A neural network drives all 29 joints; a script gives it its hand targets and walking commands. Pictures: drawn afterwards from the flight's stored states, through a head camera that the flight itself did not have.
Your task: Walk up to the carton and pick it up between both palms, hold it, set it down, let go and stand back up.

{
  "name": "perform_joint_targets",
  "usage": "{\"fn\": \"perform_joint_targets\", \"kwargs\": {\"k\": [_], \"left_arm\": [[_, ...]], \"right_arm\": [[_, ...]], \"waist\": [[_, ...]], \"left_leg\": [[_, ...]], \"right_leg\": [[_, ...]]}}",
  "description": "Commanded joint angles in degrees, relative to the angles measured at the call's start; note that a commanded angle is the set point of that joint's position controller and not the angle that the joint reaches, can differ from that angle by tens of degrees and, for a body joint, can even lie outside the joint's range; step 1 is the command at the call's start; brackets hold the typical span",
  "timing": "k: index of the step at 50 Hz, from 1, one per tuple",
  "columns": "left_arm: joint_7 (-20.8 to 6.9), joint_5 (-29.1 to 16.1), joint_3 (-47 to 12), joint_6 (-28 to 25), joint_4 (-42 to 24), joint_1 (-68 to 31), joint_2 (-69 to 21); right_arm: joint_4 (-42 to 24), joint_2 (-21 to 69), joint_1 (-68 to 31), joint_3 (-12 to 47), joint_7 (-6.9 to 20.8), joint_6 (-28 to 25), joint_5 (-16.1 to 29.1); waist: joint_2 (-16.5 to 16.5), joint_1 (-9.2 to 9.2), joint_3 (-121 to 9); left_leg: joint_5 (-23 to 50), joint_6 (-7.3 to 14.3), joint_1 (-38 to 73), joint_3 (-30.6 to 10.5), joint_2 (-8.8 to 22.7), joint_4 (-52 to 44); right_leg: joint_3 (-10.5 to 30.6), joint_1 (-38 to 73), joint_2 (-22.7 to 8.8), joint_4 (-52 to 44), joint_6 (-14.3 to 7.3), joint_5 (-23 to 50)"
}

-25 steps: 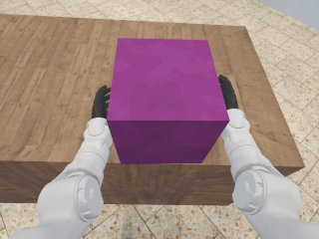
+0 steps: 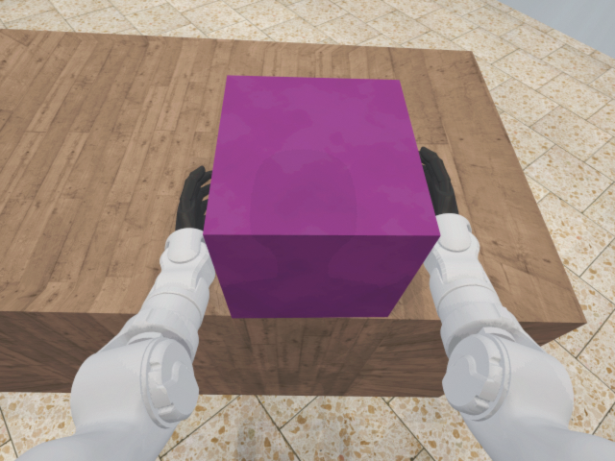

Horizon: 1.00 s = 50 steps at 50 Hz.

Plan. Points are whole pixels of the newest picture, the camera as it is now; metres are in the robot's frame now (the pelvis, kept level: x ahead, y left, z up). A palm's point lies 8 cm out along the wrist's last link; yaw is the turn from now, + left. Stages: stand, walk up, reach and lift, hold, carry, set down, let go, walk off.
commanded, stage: reach and lift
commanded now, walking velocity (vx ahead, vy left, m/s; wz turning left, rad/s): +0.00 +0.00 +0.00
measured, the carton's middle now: (312, 203) +0.48 +0.04 +0.03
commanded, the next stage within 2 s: none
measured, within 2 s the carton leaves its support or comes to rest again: leaves its support in 0.70 s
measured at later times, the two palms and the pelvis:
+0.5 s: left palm (186, 230) +0.40 +0.21 +0.03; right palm (436, 215) +0.45 -0.12 +0.07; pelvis -0.01 +0.00 +0.00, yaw +0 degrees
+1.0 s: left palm (177, 231) +0.39 +0.21 +0.06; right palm (441, 216) +0.43 -0.12 +0.09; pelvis -0.01 +0.00 +0.00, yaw +0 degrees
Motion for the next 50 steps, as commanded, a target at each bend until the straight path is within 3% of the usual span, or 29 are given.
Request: {"fn": "perform_joint_targets", "kwargs": {"k": [1, 7, 16, 30, 42, 50], "left_arm": [[-7.4, 5.2, -12.0, -5.4, -9.2, -35.2, -27.6], [-7.5, 4.5, -13.5, -6.6, -7.2, -34.8, -28.9], [-8.0, 2.9, -15.6, -8.0, -5.8, -35.9, -29.4], [-7.4, -2.2, -21.1, -6.9, -7.7, -35.7, -31.3], [-7.9, -5.9, -23.3, -4.8, -9.0, -36.2, -30.3], [-7.9, -9.4, -27.7, -2.8, -15.7, -39.0, -31.8]], "right_arm": [[1.4, 32.2, -27.0, 8.7, 7.2, -6.9, -6.1], [3.6, 32.5, -27.4, 9.9, 7.0, -8.9, -6.5], [5.4, 32.0, -28.4, 12.5, 6.5, -11.3, -5.7], [6.3, 30.7, -31.5, 15.8, 6.8, -11.9, -2.5], [5.1, 30.8, -33.0, 21.3, 6.8, -8.9, 3.2], [0.4, 32.7, -33.4, 25.8, 5.8, -5.3, 8.1]], "waist": [[3.3, -1.08, -43.3], [2.9, -0.39, -45.4], [1.6, -0.89, -45.0], [2.0, -0.56, -48.5], [0.7, 0.18, -45.0], [2.0, -1.59, -46.2]], "left_leg": [[32.4, -0.9, 35.9, 7.9, -0.5, 3.2], [32.8, -0.8, 35.6, 7.9, -0.4, 3.5], [28.9, -0.7, 30.5, 8.3, -1.0, 2.3], [27.1, -0.9, 31.3, 7.5, -0.6, 2.4], [22.8, -0.2, 28.5, 7.4, -1.9, 1.5], [24.4, -0.7, 31.7, 6.4, -2.8, 1.4]], "right_leg": [[-9.4, 9.5, -0.2, -2.6, 2.2, 26.8], [-9.6, 9.4, 0.2, -2.2, 2.2, 27.8], [-9.3, 15.0, 0.3, -1.0, 2.3, 32.0], [-10.1, 13.3, 1.5, -1.5, 1.7, 28.2], [-8.8, 17.9, 1.2, -1.1, 2.4, 29.0], [-8.3, 19.5, 1.4, -1.8, 2.2, 29.5]]}}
